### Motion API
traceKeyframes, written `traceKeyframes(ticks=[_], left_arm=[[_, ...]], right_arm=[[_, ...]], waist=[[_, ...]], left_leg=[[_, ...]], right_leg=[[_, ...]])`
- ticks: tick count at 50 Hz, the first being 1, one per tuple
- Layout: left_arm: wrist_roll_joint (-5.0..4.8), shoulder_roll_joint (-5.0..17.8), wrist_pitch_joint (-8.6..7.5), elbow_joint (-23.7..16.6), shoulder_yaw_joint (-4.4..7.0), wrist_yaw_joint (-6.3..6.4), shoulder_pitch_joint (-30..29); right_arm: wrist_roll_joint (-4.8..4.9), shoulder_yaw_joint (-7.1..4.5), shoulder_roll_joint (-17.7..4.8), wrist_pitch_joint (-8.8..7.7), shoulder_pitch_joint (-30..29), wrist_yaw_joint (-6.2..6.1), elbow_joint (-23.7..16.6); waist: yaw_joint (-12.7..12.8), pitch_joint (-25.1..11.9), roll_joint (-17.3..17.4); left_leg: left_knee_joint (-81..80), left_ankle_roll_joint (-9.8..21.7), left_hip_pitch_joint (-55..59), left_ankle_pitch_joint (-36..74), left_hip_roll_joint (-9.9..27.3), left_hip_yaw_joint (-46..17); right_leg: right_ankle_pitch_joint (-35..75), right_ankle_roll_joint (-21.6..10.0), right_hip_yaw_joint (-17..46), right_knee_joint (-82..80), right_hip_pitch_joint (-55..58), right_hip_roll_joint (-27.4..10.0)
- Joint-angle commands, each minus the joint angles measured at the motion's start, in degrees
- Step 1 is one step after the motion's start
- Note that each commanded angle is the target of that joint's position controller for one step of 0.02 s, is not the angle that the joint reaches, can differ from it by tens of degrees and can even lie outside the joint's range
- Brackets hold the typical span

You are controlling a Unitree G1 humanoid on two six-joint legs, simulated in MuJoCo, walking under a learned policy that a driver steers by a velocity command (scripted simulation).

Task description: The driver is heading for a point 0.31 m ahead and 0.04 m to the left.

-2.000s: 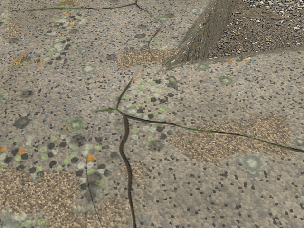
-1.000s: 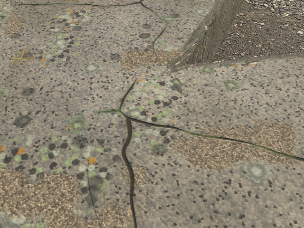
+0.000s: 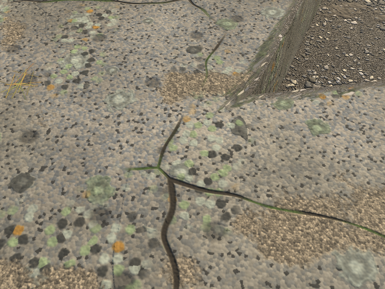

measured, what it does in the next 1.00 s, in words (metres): walks ahead: right foot, then left foot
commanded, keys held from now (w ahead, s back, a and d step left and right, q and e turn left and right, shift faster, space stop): w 0.14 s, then no key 0.86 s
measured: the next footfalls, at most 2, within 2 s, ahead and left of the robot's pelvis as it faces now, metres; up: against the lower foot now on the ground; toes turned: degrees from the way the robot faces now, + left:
right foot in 0.38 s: +0.39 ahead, -0.13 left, +0.00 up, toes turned -1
left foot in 0.68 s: +0.32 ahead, +0.10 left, +0.00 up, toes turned +1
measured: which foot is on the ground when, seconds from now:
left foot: down 0.00-0.40, up 0.42-0.66, down 0.68-1.00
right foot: up 0.00-0.36, down 0.38-1.00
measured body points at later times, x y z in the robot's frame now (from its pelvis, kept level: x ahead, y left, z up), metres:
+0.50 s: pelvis +0.24 -0.04 +0.00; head +0.27 -0.05 +0.45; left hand +0.39 +0.20 -0.11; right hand +0.26 -0.30 -0.15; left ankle +0.12 +0.09 -0.66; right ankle +0.35 -0.13 -0.73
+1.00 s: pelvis +0.31 -0.02 +0.01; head +0.32 -0.02 +0.46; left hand +0.38 +0.23 -0.14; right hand +0.33 -0.27 -0.14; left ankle +0.28 +0.10 -0.73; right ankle +0.35 -0.13 -0.73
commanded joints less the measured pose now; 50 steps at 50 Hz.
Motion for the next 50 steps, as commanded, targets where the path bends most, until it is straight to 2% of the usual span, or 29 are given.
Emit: traceKeyframes(ticks=[1, 3, 5, 7, 8, 10, 13, 15, 17, 18, 19, 20, 21, 22, 23, 24, 25, 26, 27, 29, 32, 34, 35, 36, 37, 38, 39, 42, 50], left_arm=[[-0.03, 5.37, -0.94, -4.44, 1.87, 0.84, -0.23], [0.27, 3.22, 0.76, -4.32, 1.84, 1.04, 0.85], [0.73, 3.86, 1.43, -6.15, 2.10, 1.12, -2.89], [1.33, 4.61, 1.30, -8.48, 2.18, 1.06, -8.98], [1.53, 4.69, 1.13, -9.16, 2.14, 0.92, -11.31], [1.77, 3.28, 0.58, -9.97, 1.47, 0.38, -14.77], [1.47, 2.54, 0.37, -11.02, 0.74, -0.55, -20.31], [1.40, 3.53, 0.30, -11.56, 0.79, -1.17, -21.79], [1.81, 5.57, 0.03, -11.54, 1.32, -1.69, -20.40], [2.11, 6.73, -0.19, -10.34, 1.82, -1.69, -17.10], [2.60, 9.08, -0.45, -8.36, 2.73, -1.40, -12.09], [3.56, 13.29, -0.52, -7.31, 3.50, -1.10, -6.89], [3.60, 12.37, 0.39, -6.47, 2.87, -0.99, -4.79], [2.49, 7.70, 1.06, -6.37, 1.64, -1.36, -3.68], [1.80, 7.49, 1.31, -6.82, 1.38, -1.52, -7.62], [1.93, 6.96, 1.46, -7.66, 1.04, -1.29, -12.49], [2.32, 6.24, 1.55, -8.25, 0.65, -1.07, -16.54], [2.87, 6.30, 1.72, -8.38, 0.64, -0.88, -19.15], [3.38, 6.55, 2.05, -8.25, 0.77, -0.80, -20.44], [3.68, 6.39, 2.45, -7.63, 0.74, -0.43, -19.97], [2.11, 6.71, 3.22, -6.79, 0.67, 0.12, -20.54], [1.77, 5.35, 3.65, -5.12, 0.20, 0.26, -18.15], [2.08, 5.30, 3.85, -4.62, 0.19, 0.29, -17.34], [2.00, 4.86, 4.14, -4.75, 0.41, 0.57, -15.71], [2.38, 5.07, 4.27, -4.20, 0.38, 0.98, -16.12], [2.26, 5.13, 4.31, -3.86, 0.54, 1.18, -15.47], [2.30, 4.84, 4.41, -3.20, 0.53, 1.38, -14.69], [2.31, 4.67, 4.39, -1.81, 0.60, 1.19, -13.99], [1.72, 4.71, 4.84, 0.41, 0.67, 1.01, -14.12]], right_arm=[[-1.06, -0.51, -3.87, -1.03, 3.73, 0.64, -0.33], [-1.16, -0.31, -3.49, -1.44, 4.89, 0.75, 0.87], [-1.08, -0.32, -4.92, -1.66, 7.12, 0.07, 2.11], [-1.08, -0.49, -6.47, -1.47, 9.78, -0.98, 2.95], [-1.14, -0.39, -6.73, -1.21, 10.60, -1.36, 3.01], [-1.28, -0.29, -7.36, -0.74, 11.62, -1.86, 2.91], [-0.58, -0.29, -8.47, 0.07, 15.80, -2.27, 4.29], [-0.29, -0.21, -8.18, 0.96, 16.75, -2.49, 4.97], [-0.14, -0.48, -8.71, 1.71, 15.59, -2.69, 5.16], [0.01, -0.60, -8.91, 2.02, 14.14, -2.76, 4.91], [-0.28, -0.40, -8.08, 2.15, 15.07, -2.72, 4.88], [-1.64, 0.44, -5.81, 1.81, 18.77, -2.62, 4.39], [-1.57, 2.56, 0.90, 1.57, 27.64, -2.09, 6.59], [-0.38, 1.82, -2.60, 1.78, 26.66, -1.88, 7.51], [0.65, 0.79, -6.10, 2.37, 21.78, -2.02, 6.12], [0.79, 0.50, -6.13, 3.24, 17.62, -2.69, 5.31], [0.32, 0.22, -5.66, 4.23, 15.37, -3.35, 4.94], [-0.07, 0.23, -4.82, 5.19, 15.37, -3.89, 4.82], [-0.27, 0.48, -3.55, 5.78, 15.87, -4.28, 5.15], [-0.62, 0.74, -2.27, 6.28, 16.76, -4.79, 6.01], [-1.13, 0.64, -2.19, 6.76, 17.23, -4.44, 7.15], [-2.49, 0.48, -3.37, 6.91, 15.54, -4.11, 6.60], [-2.57, 0.44, -4.89, 6.80, 14.57, -4.22, 5.71], [-1.43, -0.35, -8.17, 6.46, 13.00, -4.22, 6.35], [-1.16, -0.03, -6.07, 5.69, 11.52, -4.06, 6.29], [-1.43, 0.29, -4.66, 4.95, 10.75, -4.06, 6.52], [-1.40, 0.21, -4.70, 4.36, 9.89, -4.01, 6.56], [-0.86, 0.33, -3.92, 3.28, 11.63, -3.92, 7.28], [-0.70, 0.56, -3.67, 3.72, 13.90, -3.91, 8.27]], waist=[[-0.70, -4.41, 3.25], [0.80, -3.00, 5.46], [1.02, -0.67, 5.23], [-0.05, 0.86, 3.88], [-0.52, 1.38, 3.18], [-1.36, 1.05, 3.02], [-3.70, -0.70, 3.42], [-3.91, -1.42, 4.09], [-2.18, -3.14, 4.99], [-0.07, -4.65, 4.66], [1.46, -7.58, 2.83], [1.06, -14.81, -3.14], [-1.11, -23.17, -14.56], [0.54, -25.99, -10.94], [0.29, -20.07, -7.42], [-0.60, -14.75, -3.99], [-1.76, -10.79, -2.78], [-3.33, -9.09, -4.43], [-4.00, -8.06, -5.86], [-4.05, -9.01, -6.70], [-4.99, -9.16, -5.93], [-4.53, -5.40, -4.31], [-3.44, -2.49, -2.33], [-0.59, -0.01, 5.25], [-0.97, 0.99, 6.70], [-0.29, 0.69, 7.68], [0.14, 0.42, 7.76], [-0.70, -1.29, 4.23], [-1.57, -3.80, 1.26]], left_leg=[[-20.58, 8.47, 14.05, -2.26, 15.11, -19.85], [-23.10, 8.99, 8.82, -0.25, 13.09, -15.35], [-25.08, 9.98, 7.13, 1.58, 12.89, -13.13], [-25.83, 10.47, 9.04, 3.38, 13.51, -12.73], [-25.19, 10.09, 9.96, 8.69, 13.19, -11.51], [-23.13, 8.35, 9.96, 20.91, 11.09, -6.82], [-20.20, 7.00, 13.40, 25.25, 10.67, -4.66], [-16.75, 6.37, 17.87, 26.33, 11.98, -5.53], [-12.15, 5.04, 21.44, 27.39, 13.43, -7.16], [-8.21, 3.88, 22.03, 28.13, 12.66, -7.02], [-1.17, 2.08, 21.57, 28.14, 9.35, -5.90], [10.63, -0.45, 13.49, 13.93, 5.35, -3.83], [27.40, -4.11, -0.80, -20.85, -0.50, -3.14], [34.14, -5.12, -2.97, -32.21, -0.16, -8.77], [36.69, -5.31, -5.58, -30.49, 1.76, -9.58], [35.69, -5.76, -6.49, -27.26, 3.60, -8.71], [32.24, -6.15, -5.09, -24.53, 5.19, -8.52], [27.10, -6.35, -0.93, -21.91, 6.32, -8.37], [22.31, -6.53, 2.88, -20.69, 5.55, -6.86], [15.13, -6.45, 7.87, -17.80, 4.50, -5.43], [3.35, -5.04, 15.25, -4.32, 3.49, -3.53], [-2.33, -2.81, 16.90, -1.80, 4.63, -4.73], [-6.38, -1.16, 14.41, -5.65, 7.53, -7.72], [-7.72, 0.25, 5.48, -16.67, 7.21, -8.13], [-10.73, -0.21, 0.04, -21.09, 6.62, -8.47], [-12.15, -1.28, -1.31, -20.42, 6.78, -8.64], [-12.17, -2.21, -1.22, -17.55, 6.48, -8.34], [-9.67, -2.88, 3.76, -9.40, 5.82, -7.30], [-6.82, -2.51, 8.69, 2.12, 4.95, -5.88]], right_leg=[[8.27, -1.44, 1.42, 5.29, -17.84, -6.43], [9.11, -1.37, 0.81, 2.01, -15.06, -7.26], [11.66, -0.23, 0.16, -2.19, -18.29, -7.90], [16.79, 1.20, 0.11, -9.04, -23.73, -8.55], [19.64, 1.65, -0.23, -13.51, -24.54, -8.14], [24.99, 1.85, -2.24, -24.31, -20.45, -6.04], [29.81, 2.04, -4.48, -33.02, -15.25, -2.57], [29.00, 1.22, -3.51, -36.81, -14.52, -1.59], [25.71, -0.52, -2.58, -39.80, -11.76, -0.78], [27.02, -1.52, -3.19, -42.82, -7.28, 0.17], [35.53, -2.80, -3.73, -45.75, 0.46, 0.50], [61.55, -6.11, 3.13, -40.14, 15.65, -7.63], [71.00, -16.89, 17.11, -38.96, 31.69, -20.30], [61.60, -18.32, 21.66, -42.08, 29.69, -20.62], [49.36, -15.99, 18.76, -44.99, 22.81, -18.33], [39.92, -13.79, 15.85, -47.49, 15.66, -16.17], [32.80, -12.33, 13.20, -50.17, 8.16, -14.65], [26.98, -10.76, 10.70, -52.33, 2.05, -12.72], [23.72, -10.06, 8.31, -53.73, -2.21, -10.78], [20.39, -10.31, 6.10, -54.55, -4.36, -9.53], [4.30, -8.58, 4.67, -55.31, -7.43, -8.21], [-8.34, -3.93, 3.74, -55.89, -10.79, -5.77], [-9.19, -1.79, 2.66, -53.83, -10.96, -4.10], [-3.96, -0.13, -1.66, -52.19, -5.78, -0.17], [1.53, 0.52, -2.62, -48.85, 0.25, 0.49], [5.40, 0.16, -2.95, -47.13, 3.24, 0.58], [8.02, -0.35, -3.00, -46.27, 4.79, 0.38], [13.14, -1.26, -2.96, -45.57, 4.31, 0.17], [23.38, -1.14, -3.26, -43.26, 6.35, -0.07]])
